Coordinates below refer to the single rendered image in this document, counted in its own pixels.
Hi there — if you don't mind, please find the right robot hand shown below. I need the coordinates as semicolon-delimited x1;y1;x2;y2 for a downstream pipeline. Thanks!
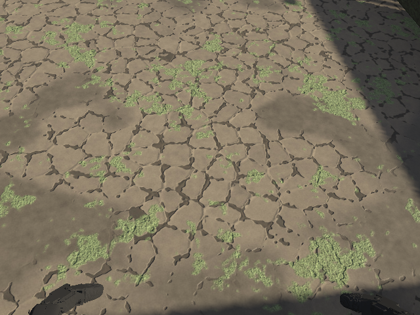
340;293;416;315

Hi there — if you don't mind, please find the left robot hand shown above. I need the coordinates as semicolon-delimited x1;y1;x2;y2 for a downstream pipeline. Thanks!
28;283;104;315

